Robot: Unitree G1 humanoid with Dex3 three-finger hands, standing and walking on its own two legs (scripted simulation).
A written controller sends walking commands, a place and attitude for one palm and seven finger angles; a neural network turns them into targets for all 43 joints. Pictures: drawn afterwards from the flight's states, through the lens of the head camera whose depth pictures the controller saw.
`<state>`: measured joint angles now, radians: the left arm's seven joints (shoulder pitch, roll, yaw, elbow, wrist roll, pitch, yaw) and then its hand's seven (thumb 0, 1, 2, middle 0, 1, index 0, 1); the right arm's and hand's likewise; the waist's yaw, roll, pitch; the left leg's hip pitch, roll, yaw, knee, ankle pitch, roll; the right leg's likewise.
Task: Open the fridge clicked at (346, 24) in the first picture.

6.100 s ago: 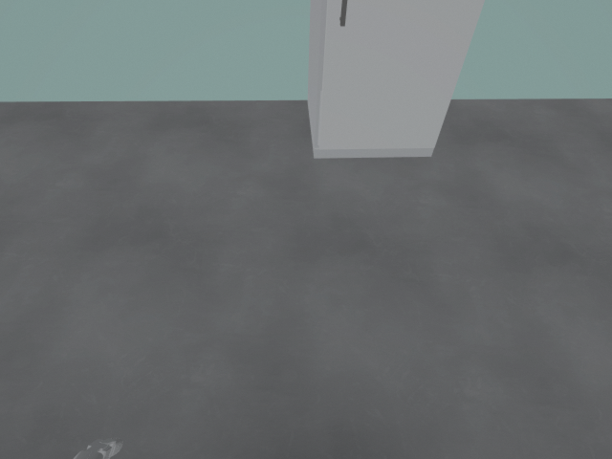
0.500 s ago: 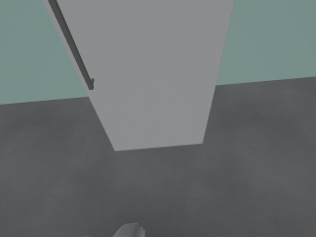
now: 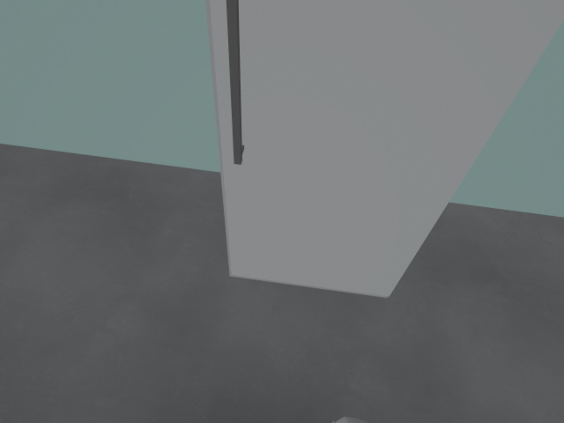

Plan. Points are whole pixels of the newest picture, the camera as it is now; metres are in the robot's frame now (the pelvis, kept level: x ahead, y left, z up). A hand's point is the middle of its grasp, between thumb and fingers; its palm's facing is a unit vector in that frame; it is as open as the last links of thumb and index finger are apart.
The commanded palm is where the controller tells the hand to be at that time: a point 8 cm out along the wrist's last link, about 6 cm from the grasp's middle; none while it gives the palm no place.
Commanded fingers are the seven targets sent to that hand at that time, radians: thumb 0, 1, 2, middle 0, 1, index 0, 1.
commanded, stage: take the last steps up to it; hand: left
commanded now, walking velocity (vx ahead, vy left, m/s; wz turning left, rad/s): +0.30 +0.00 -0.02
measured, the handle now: (237, 64) +0.70 +0.17 +0.17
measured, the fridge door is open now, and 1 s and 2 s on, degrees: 0 0 0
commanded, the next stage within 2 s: come to a stop and stand still in 0.58 s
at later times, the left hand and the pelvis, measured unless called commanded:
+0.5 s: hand (211, 368) +0.24 +0.14 -0.17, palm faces +0.05 -0.97 -0.22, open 7.1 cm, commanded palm none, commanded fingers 0.00 0.90 0.90 -0.20 -0.30 -0.20 -0.30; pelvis +0.16 -0.05 -0.01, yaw +1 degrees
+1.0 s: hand (183, 370) +0.23 +0.19 -0.19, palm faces +0.03 -0.98 -0.18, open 7.4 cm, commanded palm none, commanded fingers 0.00 0.90 0.90 -0.20 -0.30 -0.20 -0.30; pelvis +0.23 +0.01 +0.00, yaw -2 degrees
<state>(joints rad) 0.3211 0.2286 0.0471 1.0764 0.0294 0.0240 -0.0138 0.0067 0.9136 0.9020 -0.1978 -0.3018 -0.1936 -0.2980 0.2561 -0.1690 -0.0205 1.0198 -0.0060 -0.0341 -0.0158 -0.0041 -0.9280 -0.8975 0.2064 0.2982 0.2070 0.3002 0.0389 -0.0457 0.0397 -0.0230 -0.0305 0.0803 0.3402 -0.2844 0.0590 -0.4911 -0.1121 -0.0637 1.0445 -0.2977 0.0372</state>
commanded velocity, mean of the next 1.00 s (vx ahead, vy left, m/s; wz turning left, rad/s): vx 0.08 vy -0.03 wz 0.01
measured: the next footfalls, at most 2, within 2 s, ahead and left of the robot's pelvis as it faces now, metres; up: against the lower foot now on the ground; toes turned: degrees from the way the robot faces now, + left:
right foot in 0.28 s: +0.23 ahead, -0.14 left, +0.00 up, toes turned -8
left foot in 0.74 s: +0.33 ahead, +0.11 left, +0.00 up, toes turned +8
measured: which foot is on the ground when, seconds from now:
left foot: down 0.00-0.30, up 0.32-0.72, down 0.74-1.00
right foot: up 0.00-0.26, down 0.28-0.74, up 0.76-1.00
